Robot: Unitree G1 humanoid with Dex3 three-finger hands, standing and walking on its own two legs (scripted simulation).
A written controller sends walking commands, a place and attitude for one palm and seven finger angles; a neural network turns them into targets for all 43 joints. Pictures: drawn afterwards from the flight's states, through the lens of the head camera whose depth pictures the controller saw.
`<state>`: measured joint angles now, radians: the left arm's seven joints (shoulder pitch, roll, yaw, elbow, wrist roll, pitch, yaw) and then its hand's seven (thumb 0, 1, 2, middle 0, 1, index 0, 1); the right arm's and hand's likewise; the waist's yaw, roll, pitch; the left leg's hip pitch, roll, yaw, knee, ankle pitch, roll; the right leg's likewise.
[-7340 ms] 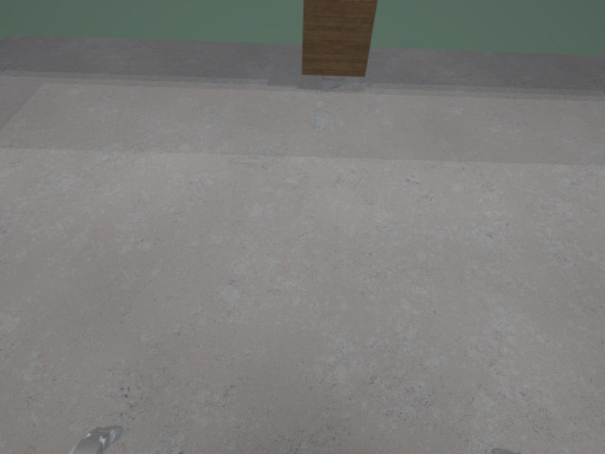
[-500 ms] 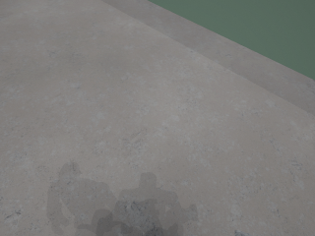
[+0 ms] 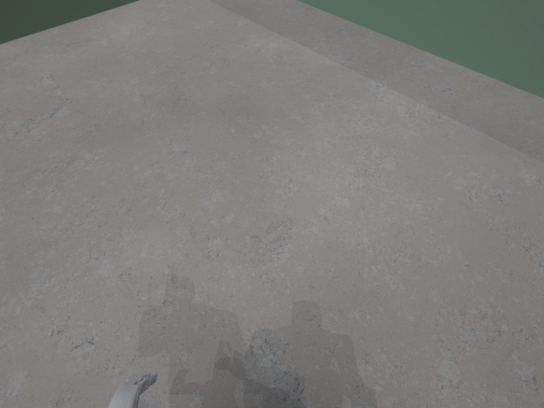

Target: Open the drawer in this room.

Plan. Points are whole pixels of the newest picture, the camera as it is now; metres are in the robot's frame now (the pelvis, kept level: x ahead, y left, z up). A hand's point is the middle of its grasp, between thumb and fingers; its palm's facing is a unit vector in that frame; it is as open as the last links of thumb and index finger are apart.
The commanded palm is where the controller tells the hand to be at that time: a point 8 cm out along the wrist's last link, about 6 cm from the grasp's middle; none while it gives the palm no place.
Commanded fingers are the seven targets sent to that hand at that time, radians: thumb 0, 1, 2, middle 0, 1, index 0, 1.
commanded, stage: turn or walk to find it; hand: left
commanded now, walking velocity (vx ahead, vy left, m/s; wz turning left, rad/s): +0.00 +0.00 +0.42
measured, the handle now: out of the picture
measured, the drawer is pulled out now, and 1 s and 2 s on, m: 0.00 0.00 0.00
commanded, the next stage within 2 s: none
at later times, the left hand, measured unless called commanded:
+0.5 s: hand out of the picture -0.07 +0.21 -0.18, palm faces +0.32 -0.92 -0.24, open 7.4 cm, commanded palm none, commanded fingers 0.00 0.90 0.90 -0.20 -0.30 -0.20 -0.30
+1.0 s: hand out of the picture -0.03 +0.23 -0.15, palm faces +0.41 -0.87 -0.26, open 7.4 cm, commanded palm none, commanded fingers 0.00 0.90 0.90 -0.20 -0.30 -0.20 -0.30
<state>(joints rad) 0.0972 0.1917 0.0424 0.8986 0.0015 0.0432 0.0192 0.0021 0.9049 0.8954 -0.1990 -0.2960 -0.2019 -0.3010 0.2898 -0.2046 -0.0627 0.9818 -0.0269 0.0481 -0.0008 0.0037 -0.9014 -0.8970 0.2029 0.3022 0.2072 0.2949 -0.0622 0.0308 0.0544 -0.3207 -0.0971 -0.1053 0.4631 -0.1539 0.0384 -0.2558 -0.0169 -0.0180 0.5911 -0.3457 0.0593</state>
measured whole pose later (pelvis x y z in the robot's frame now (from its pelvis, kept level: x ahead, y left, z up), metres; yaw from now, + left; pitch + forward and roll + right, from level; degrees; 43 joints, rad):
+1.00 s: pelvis -0.06 +0.00 +0.00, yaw +25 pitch +0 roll +0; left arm 0.12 0.20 0.05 0.91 0.00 0.05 0.02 0.00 0.91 0.90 -0.20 -0.30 -0.20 -0.30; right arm 0.24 -0.20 -0.05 0.96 -0.03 0.04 0.00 0.00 -0.90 -0.90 0.20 0.30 0.21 0.29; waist -0.04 0.03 0.06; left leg -0.30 -0.06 -0.07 0.48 -0.17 0.02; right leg -0.30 -0.04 -0.03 0.69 -0.39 0.07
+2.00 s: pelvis -0.14 -0.01 +0.01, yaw +50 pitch +0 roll -1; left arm 0.12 0.23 0.06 0.94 0.01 0.06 0.02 0.00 0.91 0.90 -0.20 -0.30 -0.20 -0.30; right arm 0.24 -0.18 -0.04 0.97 -0.03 0.03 0.00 0.00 -0.90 -0.90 0.20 0.30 0.21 0.29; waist -0.03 0.00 0.06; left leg -0.25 -0.08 -0.05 0.42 -0.17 0.07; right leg -0.40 -0.07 -0.01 0.95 -0.42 0.10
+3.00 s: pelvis -0.19 -0.07 +0.01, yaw +76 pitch -1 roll -2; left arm 0.19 0.25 0.06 0.97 0.02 0.06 0.01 0.00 0.91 0.90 -0.20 -0.30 -0.20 -0.30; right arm 0.14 -0.18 -0.03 0.94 -0.01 0.02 0.00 0.00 -0.90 -0.90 0.20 0.30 0.21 0.29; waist 0.02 -0.03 0.07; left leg -0.21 -0.04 0.00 0.43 -0.21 0.07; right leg -0.46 -0.10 -0.02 1.09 -0.37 0.10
